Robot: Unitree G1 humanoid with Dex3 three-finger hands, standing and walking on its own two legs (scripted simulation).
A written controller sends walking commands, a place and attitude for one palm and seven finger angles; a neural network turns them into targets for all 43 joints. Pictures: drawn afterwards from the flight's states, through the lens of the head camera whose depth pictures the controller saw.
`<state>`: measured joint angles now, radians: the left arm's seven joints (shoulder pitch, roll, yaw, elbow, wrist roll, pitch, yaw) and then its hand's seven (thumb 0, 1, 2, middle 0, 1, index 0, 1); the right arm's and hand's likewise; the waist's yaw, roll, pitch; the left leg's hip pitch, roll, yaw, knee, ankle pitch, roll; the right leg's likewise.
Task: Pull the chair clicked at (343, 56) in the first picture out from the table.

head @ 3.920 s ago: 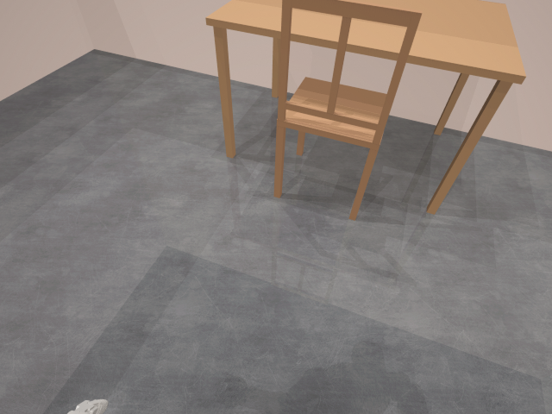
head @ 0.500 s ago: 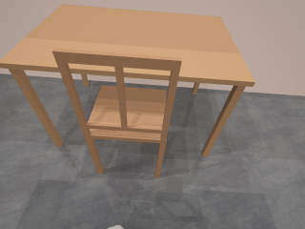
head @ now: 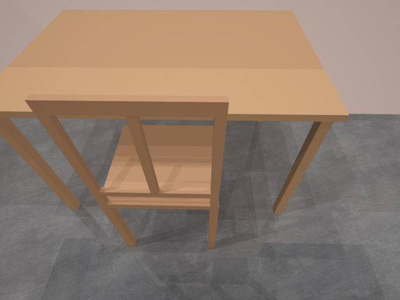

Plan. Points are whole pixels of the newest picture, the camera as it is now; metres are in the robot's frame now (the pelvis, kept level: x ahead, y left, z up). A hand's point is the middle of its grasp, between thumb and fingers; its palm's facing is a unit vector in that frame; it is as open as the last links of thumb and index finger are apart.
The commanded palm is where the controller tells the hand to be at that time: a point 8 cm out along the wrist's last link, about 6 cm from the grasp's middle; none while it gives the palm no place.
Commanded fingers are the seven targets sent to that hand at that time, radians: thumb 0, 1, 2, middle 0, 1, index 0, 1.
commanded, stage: come to a stop and stand still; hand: left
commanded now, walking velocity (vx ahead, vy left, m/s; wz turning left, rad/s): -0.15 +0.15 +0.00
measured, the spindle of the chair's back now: (145, 159) +0.47 +0.17 -0.05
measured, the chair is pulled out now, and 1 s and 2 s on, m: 0.00 0.00 0.00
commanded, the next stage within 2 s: look again from close up in 0.66 s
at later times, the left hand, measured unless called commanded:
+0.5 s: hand out of the picture -0.01 +0.24 -0.16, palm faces +0.04 -0.97 -0.24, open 7.4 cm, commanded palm none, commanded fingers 0.00 0.90 0.90 -0.20 -0.30 -0.20 -0.30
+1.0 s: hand out of the picture -0.01 +0.22 -0.16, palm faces +0.01 -0.98 -0.21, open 7.3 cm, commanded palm none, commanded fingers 0.00 0.90 0.90 -0.20 -0.30 -0.20 -0.30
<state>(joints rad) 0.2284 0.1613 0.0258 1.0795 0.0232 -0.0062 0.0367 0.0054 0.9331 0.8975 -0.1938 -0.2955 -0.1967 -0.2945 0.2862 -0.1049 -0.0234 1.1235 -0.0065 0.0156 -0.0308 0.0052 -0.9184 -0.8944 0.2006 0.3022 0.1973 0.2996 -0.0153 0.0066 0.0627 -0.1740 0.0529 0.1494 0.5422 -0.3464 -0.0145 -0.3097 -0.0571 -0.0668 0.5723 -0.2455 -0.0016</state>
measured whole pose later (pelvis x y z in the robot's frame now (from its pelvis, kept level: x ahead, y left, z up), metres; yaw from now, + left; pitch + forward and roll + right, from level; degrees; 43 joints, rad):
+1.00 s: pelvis -0.01 +0.04 +0.01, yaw +1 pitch -1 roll +1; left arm 0.27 0.15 -0.02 1.10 0.01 -0.01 0.03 0.01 0.92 0.90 -0.20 -0.30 -0.20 -0.29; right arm 0.30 -0.17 0.03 1.11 -0.01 -0.02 -0.03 0.00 -0.91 -0.89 0.20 0.30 0.20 0.30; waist 0.00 0.02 0.05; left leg -0.12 -0.03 0.10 0.40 -0.27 0.05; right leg -0.23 -0.06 -0.03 0.46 -0.22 0.02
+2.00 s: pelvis +0.01 +0.00 +0.01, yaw +2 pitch -1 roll +0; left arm 0.31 0.13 -0.02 1.12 0.01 -0.03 0.03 0.00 0.91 0.90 -0.20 -0.30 -0.20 -0.29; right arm 0.31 -0.12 0.02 1.15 -0.01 -0.02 -0.04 0.00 -0.91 -0.89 0.20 0.30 0.19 0.30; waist 0.01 0.01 0.03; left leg -0.09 0.03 0.07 0.37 -0.26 -0.01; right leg -0.18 0.00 -0.08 0.42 -0.22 -0.03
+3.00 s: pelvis -0.04 +0.03 -0.08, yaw +4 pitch +16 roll -2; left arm 0.43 0.22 0.12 -0.04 -0.23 -0.43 -0.21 0.00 -0.02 0.50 -0.10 -0.15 -0.11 -0.15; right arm 0.27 -0.24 0.00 0.55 0.03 -0.19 -0.05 0.01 -0.91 -0.89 0.20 0.30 0.20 0.30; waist -0.02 0.02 -0.13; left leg -0.91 0.02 0.02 1.18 -0.56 0.03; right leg -0.94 -0.05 -0.10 1.12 -0.47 -0.01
